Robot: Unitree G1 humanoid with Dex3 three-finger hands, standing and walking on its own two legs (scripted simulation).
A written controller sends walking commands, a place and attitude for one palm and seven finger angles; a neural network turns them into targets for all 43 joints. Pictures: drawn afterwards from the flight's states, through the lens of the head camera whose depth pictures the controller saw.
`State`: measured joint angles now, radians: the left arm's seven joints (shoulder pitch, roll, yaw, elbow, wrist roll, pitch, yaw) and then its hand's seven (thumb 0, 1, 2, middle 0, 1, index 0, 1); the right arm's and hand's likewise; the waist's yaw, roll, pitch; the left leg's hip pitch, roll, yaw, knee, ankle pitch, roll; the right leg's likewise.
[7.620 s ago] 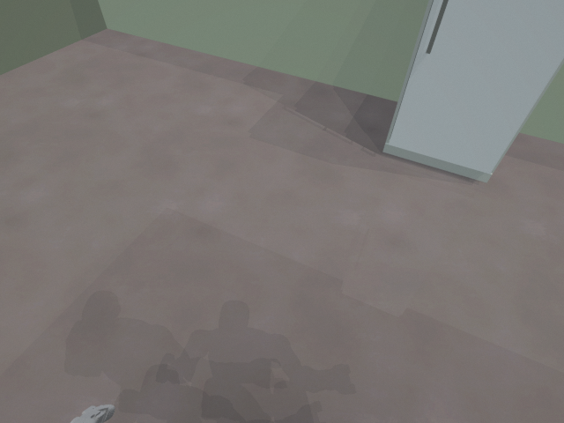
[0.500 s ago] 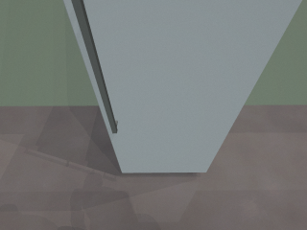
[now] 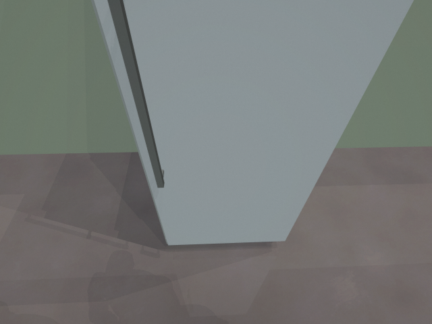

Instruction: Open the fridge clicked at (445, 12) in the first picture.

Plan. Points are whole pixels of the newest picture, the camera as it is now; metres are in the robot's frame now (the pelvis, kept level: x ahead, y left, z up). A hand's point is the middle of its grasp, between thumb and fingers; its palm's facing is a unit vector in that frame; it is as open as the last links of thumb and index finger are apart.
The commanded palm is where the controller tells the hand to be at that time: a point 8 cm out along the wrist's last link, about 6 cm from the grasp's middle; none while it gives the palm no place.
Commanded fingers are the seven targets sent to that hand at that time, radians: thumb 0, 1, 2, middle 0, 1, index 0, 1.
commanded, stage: come to a stop and stand still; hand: left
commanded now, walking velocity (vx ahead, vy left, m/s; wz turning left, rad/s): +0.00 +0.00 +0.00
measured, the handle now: (146, 115) +0.51 +0.19 +0.10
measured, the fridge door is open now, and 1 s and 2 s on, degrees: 0 0 0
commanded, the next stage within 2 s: look again from close up in 0.80 s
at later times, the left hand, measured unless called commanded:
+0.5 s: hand out of the picture -0.01 +0.16 -0.17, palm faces +0.00 -0.98 -0.21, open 7.4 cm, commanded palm none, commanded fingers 0.00 0.90 0.90 -0.20 -0.30 -0.20 -0.30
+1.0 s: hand out of the picture +0.02 +0.16 -0.17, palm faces +0.00 -0.98 -0.22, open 7.4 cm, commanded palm none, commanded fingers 0.00 0.90 0.90 -0.20 -0.30 -0.20 -0.30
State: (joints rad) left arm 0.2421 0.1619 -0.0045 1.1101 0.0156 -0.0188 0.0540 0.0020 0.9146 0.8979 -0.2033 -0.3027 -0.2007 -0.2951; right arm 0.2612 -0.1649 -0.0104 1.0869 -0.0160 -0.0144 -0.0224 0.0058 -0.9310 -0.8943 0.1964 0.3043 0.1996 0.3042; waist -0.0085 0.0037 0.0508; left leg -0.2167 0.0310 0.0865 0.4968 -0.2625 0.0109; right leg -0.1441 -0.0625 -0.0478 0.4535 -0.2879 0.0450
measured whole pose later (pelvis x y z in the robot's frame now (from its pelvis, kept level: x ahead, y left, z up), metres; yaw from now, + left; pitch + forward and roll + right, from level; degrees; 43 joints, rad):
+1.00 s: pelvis +0.00 -0.03 +0.00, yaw -1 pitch -1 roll +1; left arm 0.25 0.19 0.00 1.10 0.01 -0.01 0.03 0.00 0.91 0.90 -0.20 -0.30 -0.20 -0.30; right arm 0.23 -0.17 0.00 1.10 -0.02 -0.02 -0.02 0.00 -0.91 -0.89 0.20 0.30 0.20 0.30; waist 0.01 -0.01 0.03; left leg -0.20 0.06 0.09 0.45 -0.24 -0.03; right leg -0.16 -0.03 -0.04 0.48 -0.30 0.00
